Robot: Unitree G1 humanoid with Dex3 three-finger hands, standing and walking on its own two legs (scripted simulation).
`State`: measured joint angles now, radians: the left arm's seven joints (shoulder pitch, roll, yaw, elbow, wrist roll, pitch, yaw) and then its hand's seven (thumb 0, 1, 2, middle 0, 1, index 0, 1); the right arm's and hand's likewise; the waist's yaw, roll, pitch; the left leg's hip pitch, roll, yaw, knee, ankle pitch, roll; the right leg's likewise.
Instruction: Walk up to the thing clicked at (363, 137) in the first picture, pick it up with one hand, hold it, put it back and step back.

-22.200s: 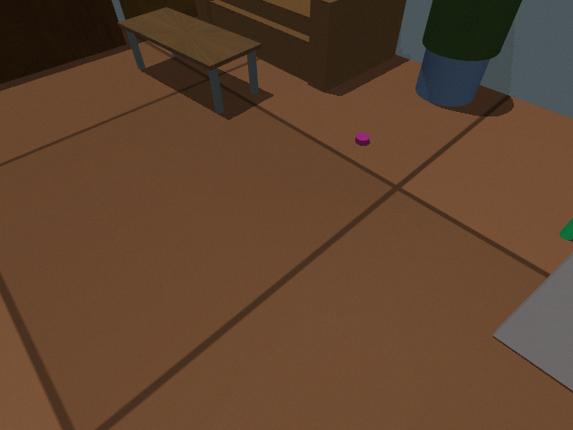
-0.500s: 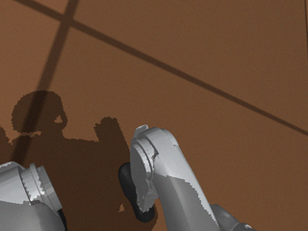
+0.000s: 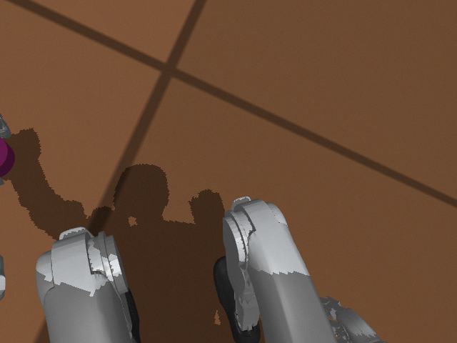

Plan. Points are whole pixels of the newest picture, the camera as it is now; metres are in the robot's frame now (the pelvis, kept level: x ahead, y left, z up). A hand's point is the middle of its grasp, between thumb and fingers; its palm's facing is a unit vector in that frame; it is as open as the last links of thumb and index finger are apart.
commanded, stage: settle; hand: left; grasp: from above
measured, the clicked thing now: out of the picture +0.46 +0.36 -0.20
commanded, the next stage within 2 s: lift in 0.16 s
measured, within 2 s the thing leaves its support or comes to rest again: neither
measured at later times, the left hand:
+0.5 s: hand out of the picture +0.43 +0.35 -0.11, palm faces -0.45 -0.13 -0.88, open 9.5 cm
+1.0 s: hand out of the picture +0.36 +0.35 +0.04, palm faces -0.41 -0.15 -0.90, open 9.5 cm
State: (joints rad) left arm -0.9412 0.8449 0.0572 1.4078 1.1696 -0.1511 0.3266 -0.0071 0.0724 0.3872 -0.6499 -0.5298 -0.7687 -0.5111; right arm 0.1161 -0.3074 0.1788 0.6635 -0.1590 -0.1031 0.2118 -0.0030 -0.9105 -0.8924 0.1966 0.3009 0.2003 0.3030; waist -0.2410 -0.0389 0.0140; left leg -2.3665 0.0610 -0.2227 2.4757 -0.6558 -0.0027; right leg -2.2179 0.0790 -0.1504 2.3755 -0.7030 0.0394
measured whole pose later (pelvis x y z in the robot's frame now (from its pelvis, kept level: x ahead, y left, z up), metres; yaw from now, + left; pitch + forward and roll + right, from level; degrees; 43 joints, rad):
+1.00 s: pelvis -0.01 +0.00 +0.14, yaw +7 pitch +32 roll -7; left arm -0.58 0.64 -0.02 0.78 1.00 -0.07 0.05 0.02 0.10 0.40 -0.58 -0.60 -0.71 -0.58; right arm 0.15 -0.26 0.01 0.65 -0.01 0.05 0.04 0.00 -0.91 -0.89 0.20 0.30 0.20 0.30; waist -0.09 0.04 -0.16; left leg -1.98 0.05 -0.09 2.02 -0.60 0.01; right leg -1.87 0.03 -0.06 1.97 -0.66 0.03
